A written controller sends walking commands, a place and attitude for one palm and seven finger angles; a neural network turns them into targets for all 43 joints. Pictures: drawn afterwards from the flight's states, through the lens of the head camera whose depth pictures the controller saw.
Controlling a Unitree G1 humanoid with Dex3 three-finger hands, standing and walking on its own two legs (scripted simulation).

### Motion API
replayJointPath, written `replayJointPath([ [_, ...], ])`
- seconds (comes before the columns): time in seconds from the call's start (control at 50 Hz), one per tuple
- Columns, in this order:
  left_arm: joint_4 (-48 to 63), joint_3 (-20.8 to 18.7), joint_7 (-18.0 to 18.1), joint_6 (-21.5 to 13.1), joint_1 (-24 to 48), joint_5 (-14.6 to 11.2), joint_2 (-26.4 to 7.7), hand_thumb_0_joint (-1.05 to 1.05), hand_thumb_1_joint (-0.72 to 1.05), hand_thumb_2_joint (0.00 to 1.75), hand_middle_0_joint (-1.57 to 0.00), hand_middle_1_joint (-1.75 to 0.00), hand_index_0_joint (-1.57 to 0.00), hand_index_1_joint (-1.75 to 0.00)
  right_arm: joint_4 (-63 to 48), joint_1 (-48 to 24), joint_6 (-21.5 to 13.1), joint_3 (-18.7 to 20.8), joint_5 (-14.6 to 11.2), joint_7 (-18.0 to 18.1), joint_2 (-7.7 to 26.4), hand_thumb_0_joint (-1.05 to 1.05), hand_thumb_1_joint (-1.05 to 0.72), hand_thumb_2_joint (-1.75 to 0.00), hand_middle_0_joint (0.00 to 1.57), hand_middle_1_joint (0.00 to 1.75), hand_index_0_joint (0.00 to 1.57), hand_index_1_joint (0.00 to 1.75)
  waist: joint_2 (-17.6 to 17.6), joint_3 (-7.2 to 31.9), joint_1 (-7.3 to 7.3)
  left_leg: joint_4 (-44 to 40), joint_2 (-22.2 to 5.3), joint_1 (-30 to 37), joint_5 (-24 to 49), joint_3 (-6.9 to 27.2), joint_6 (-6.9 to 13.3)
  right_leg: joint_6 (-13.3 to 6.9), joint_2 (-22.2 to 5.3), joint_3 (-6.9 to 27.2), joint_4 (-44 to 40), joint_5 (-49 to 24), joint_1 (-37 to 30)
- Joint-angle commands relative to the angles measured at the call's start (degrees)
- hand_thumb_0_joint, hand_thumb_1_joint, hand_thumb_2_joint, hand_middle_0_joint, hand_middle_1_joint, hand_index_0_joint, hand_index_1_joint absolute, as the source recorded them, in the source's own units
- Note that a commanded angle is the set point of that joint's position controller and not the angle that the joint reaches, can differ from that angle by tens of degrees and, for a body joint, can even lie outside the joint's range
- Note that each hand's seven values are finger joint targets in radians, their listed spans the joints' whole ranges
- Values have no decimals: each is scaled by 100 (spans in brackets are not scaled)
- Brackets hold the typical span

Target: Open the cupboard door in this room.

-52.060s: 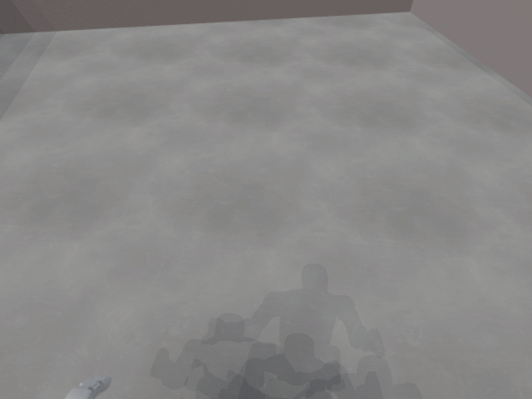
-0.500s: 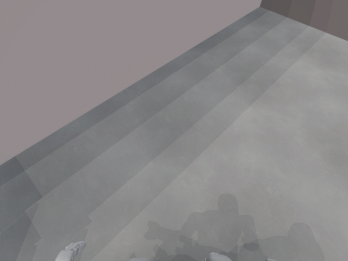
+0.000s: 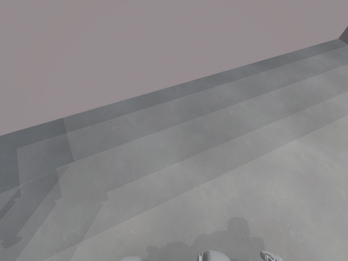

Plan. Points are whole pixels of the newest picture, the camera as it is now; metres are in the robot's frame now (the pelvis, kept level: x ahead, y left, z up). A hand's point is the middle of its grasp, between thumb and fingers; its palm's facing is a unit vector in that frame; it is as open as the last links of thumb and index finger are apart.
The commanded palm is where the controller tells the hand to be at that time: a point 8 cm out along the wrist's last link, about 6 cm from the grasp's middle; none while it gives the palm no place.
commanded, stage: turn to face it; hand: left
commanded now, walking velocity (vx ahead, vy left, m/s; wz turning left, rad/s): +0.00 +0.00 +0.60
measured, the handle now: out of the picture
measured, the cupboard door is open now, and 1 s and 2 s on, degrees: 42 42 42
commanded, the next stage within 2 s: take the last steps up to it in 1.82 s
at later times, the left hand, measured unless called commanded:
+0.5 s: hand out of the picture +0.02 +0.17 -0.16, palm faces +0.31 -0.93 -0.21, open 7.4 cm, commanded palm none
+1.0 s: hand out of the picture +0.01 +0.17 -0.14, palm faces +0.56 -0.78 -0.29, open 7.4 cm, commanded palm none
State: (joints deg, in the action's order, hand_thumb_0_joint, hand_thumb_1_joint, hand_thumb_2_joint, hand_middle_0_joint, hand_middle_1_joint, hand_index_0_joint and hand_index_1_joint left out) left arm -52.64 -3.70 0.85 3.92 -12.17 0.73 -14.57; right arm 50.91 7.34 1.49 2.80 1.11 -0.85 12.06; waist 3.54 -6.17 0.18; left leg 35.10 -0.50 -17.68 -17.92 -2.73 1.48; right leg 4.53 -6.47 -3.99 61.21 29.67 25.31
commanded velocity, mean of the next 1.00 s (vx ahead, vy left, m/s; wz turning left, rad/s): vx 0.00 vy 0.00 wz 0.60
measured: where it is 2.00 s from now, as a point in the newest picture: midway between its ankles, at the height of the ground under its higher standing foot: outside the picture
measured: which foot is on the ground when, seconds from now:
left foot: down 0.00-0.22, up 0.24-0.52, down 0.54-0.90, up 0.92-1.00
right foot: up 0.00-0.22, down 0.24-0.54, up 0.56-0.90, down 0.92-1.00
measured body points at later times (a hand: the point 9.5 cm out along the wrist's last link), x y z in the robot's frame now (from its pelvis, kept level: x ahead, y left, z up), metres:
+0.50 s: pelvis +0.01 -0.04 +0.01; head +0.06 -0.01 +0.45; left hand +0.00 +0.22 -0.14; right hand +0.18 -0.26 -0.13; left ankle -0.02 +0.07 -0.71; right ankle +0.03 -0.17 -0.73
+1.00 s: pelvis +0.03 -0.06 +0.00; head +0.08 -0.05 +0.45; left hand -0.02 +0.21 -0.12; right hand +0.24 -0.24 -0.15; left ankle -0.04 +0.04 -0.67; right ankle +0.09 -0.17 -0.73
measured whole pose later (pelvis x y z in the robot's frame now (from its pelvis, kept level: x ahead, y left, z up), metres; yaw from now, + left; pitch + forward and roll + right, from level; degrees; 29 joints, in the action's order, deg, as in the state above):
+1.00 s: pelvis +0.03 -0.06 +0.00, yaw +36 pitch +1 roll +0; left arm -48.9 -2.5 1.2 0.9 -8.8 1.0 -12.1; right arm 53.4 10.3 4.3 5.3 1.0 -1.1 14.8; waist -2.4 -5.2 -1.8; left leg 57.5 1.9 -27.4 -26.5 3.5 -2.1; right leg 0.4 -3.4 -4.5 32.4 18.6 14.2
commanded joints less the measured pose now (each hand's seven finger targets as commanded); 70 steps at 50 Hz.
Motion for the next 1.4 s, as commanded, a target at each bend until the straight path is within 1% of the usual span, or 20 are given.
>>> replayJointPath([
  [0.0,629,-145,-31,-173,276,11,-388,0,90,90,-20,-30,-20,-30,-244,221,-75,305,33,199,1264,0,-90,-90,20,30,20,30,-1315,680,-108,-1429,-1336,752,2659,1569,733,56,66,336,24,-459,513],
  [0.16,521,-174,-24,-280,-345,-7,-436,0,90,90,-20,-30,-20,-30,-398,-175,49,416,20,123,1311,0,-90,-90,20,30,20,30,-1186,732,211,-1017,-863,-511,970,1804,415,-64,544,8,-2984,-1368,-1640],
  [0.18,492,-237,14,-342,-559,32,-706,0,90,90,-20,-30,-20,-30,-457,-204,53,392,-30,105,1087,0,-90,-90,20,30,20,30,-523,751,332,-406,-454,-1038,357,1546,137,-166,77,490,-3906,-1343,-2210],
  [0.2,513,-353,71,-408,-646,126,-1254,0,90,90,-20,-30,-20,-30,-561,-74,44,330,-72,70,642,0,-90,-90,20,30,20,30,1268,845,371,1029,362,-1850,-1031,571,-313,-704,-1500,2219,-4699,-1152,-2571],
  [0.22,621,-331,94,-388,-524,98,-1425,0,90,90,-20,-30,-20,-30,-635,-217,67,363,-52,36,780,0,-90,-90,20,30,20,30,1441,771,417,2542,242,-1612,-1793,513,-337,-1233,-2314,2673,-4947,-1222,-1719],
  [0.32,785,-140,96,-392,333,87,-711,0,90,90,-20,-30,-20,-30,-363,18,164,312,-35,-89,586,0,-90,-90,20,30,20,30,1255,526,-108,2968,-195,-1329,-878,211,-500,-1009,-1234,466,-4318,-2903,-1374],
  [0.42,494,-241,76,-426,-444,116,-1015,0,90,90,-20,-30,-20,-30,-429,-363,33,158,-84,-104,370,0,-90,-90,20,30,20,30,777,862,277,634,23,-754,-909,-342,-480,-1000,-1403,148,-3437,-4806,-2414],
  [0.48,525,-270,28,-390,-261,13,-1016,0,90,90,-20,-30,-20,-30,-279,305,-25,212,-57,-79,649,0,-90,-90,20,30,20,30,394,1135,-125,-977,35,689,699,-269,-336,-509,-1242,-319,-2523,-4101,-1653],
  [0.52,906,-89,-21,-320,136,-36,-360,0,90,90,-20,-30,-20,-30,-187,1050,-61,496,5,15,1693,0,-90,-90,20,30,20,30,-2189,1351,-575,-1389,-2237,2063,3878,2684,853,191,-90,-478,-290,812,834],
  [0.56,952,-115,24,-216,610,27,-514,0,90,90,-20,-30,-20,-30,-96,1135,-46,457,31,118,1645,0,-90,-90,20,30,20,30,-1203,1235,-596,-1427,-2169,1593,3068,2480,1189,23,-128,334,613,391,1037],
  [0.64,622,-140,-47,-185,309,25,-423,0,90,90,-20,-30,-20,-30,-276,262,-97,313,27,202,1201,0,-90,-90,20,30,20,30,-1305,813,-134,-1486,-1303,833,2379,1661,703,63,16,421,262,-609,659],
  [0.84,550,-152,10,-296,-199,-33,-419,0,90,90,-20,-30,-20,-30,-329,-3,15,402,8,149,1226,0,-90,-90,20,30,20,30,-1149,953,134,-946,-850,-140,1845,2058,475,-83,562,159,-3158,-1387,-1624],
  [0.86,518,-216,49,-353,-419,0,-662,0,90,90,-20,-30,-20,-30,-383,-47,20,385,-38,126,1038,0,-90,-90,20,30,20,30,-536,980,278,-470,-495,-776,1055,1861,192,-187,124,590,-4027,-1585,-2371],
  [0.9,582,-292,114,-398,-419,91,-1358,0,90,90,-20,-30,-20,-30,-534,-70,31,363,-50,56,788,0,-90,-90,20,30,20,30,1439,832,328,2369,363,-1680,-1795,556,-356,-1274,-2277,2628,-4796,-1977,-2033],
  [1.0,744,-103,109,-433,287,42,-643,0,90,90,-20,-30,-20,-30,-266,47,166,311,-20,-66,622,0,-90,-90,20,30,20,30,1109,510,-105,3182,-132,-1598,-742,313,-551,-1066,-1195,462,-4205,-3760,-1808],
  [1.16,470,-276,46,-409,-361,58,-1062,0,90,90,-20,-30,-20,-30,-321,-78,9,168,-52,-89,499,0,-90,-90,20,30,20,30,776,938,80,-271,142,-69,-45,-460,-398,-722,-1295,-255,-2897,-4917,-2239],
  [1.18,498,-278,26,-396,-234,6,-1027,0,90,90,-20,-30,-20,-30,-232,300,-22,221,-34,-80,687,0,-90,-90,20,30,20,30,428,1075,-179,-917,77,721,790,-326,-311,-491,-1228,-441,-2313,-4489,-1701],
  [1.22,888,-74,-24,-352,139,-55,-358,0,90,90,-20,-30,-20,-30,-97,1177,-74,497,4,18,1746,0,-90,-90,20,30,20,30,-2228,1547,-640,-1232,-2246,2255,4421,2691,953,156,-65,-446,56,835,730],
  [1.24,979,-91,16,-262,417,-18,-499,0,90,90,-20,-30,-20,-30,10,1367,-29,486,5,76,1816,0,-90,-90,20,30,20,30,-1604,1594,-690,-1156,-2429,2092,4333,2633,1314,39,-109,227,555,918,854],
  [1.38,577,-142,-51,-170,222,10,-390,0,90,90,-20,-30,-20,-30,-245,246,-89,307,37,196,1259,0,-90,-90,20,30,20,30,-1193,826,-104,-1553,-1222,648,1921,1675,707,27,110,363,-190,-525,317],
])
